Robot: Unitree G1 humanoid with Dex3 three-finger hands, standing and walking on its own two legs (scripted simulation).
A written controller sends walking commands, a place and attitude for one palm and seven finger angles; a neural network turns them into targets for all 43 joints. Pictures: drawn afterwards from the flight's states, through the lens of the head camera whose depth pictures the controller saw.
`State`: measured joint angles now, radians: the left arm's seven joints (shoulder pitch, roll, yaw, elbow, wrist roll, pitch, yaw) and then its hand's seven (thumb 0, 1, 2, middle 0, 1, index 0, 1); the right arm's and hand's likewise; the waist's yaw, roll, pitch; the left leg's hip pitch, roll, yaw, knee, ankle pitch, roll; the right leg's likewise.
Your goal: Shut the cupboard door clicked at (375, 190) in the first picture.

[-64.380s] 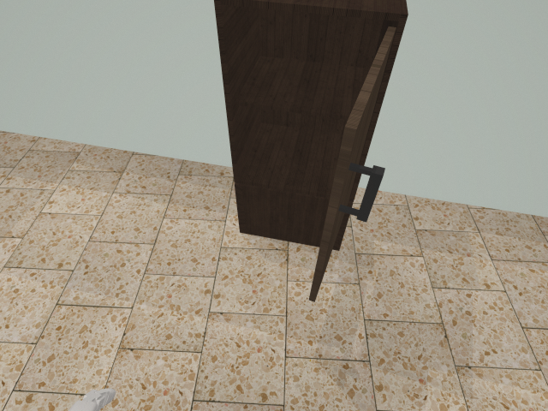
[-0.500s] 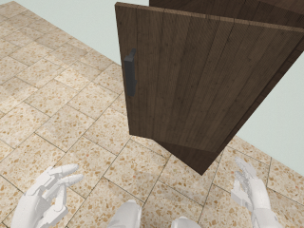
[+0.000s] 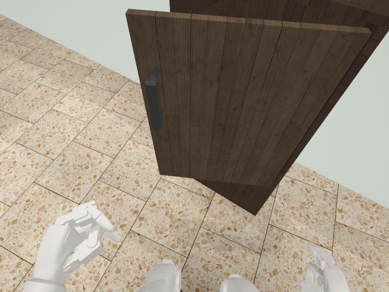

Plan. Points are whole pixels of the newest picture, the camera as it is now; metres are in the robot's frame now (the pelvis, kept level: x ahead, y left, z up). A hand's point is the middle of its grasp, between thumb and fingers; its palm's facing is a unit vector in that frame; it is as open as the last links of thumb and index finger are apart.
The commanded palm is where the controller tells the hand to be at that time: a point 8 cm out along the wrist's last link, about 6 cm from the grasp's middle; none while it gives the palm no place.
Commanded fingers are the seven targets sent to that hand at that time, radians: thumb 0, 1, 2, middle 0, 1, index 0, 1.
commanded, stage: raise the hand and make a fist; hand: left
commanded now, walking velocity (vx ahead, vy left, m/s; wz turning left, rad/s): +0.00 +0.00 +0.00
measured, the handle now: (156, 99) +0.50 +0.12 +0.09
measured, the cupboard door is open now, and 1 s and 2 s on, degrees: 27 27 27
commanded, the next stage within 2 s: bring the fist close to the handle in 0.88 s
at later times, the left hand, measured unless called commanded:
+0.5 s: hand (67, 218) +0.22 +0.22 +0.10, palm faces -0.02 -1.00 -0.06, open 3.1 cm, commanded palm +0.20 +0.27 +0.09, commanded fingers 0.00 0.90 0.90 -1.30 -1.50 -1.30 -1.50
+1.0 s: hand (95, 227) +0.22 +0.18 +0.08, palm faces -0.07 -1.00 -0.03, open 3.1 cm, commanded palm +0.21 +0.24 +0.09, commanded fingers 0.00 0.90 0.90 -1.30 -1.50 -1.30 -1.50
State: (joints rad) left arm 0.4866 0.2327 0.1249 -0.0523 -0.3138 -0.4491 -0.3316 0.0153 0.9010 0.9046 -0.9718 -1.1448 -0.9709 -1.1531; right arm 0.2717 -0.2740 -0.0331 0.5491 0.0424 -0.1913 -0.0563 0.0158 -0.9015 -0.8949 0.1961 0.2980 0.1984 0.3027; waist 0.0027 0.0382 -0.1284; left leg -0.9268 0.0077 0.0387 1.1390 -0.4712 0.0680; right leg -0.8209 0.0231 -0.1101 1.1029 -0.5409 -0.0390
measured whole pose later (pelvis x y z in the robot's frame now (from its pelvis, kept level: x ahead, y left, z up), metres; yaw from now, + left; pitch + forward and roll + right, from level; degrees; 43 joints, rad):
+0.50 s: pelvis +0.00 +0.03 +0.03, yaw +0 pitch +9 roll -4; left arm 0.38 0.28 0.14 -0.11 -0.27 -0.34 -0.23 0.02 0.90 0.90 -1.29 -1.49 -1.29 -1.49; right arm 0.26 -0.24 0.05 0.49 0.03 -0.19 -0.03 0.01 -0.90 -0.89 0.20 0.30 0.20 0.30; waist 0.01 0.04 -0.10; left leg -0.75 -0.01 0.05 1.00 -0.42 0.09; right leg -0.63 0.01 -0.10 0.94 -0.47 0.00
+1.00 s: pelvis +0.00 +0.00 +0.03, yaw +1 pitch +9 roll -3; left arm 0.37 0.26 0.12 0.00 -0.29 -0.30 -0.30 0.02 0.90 0.90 -1.30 -1.50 -1.30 -1.50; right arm 0.26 -0.26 0.03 0.51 0.05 -0.18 -0.03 0.01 -0.90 -0.89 0.20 0.30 0.20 0.30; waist 0.00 0.05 -0.11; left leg -0.74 0.00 0.03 0.98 -0.41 0.06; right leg -0.63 0.02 -0.11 0.94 -0.48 -0.04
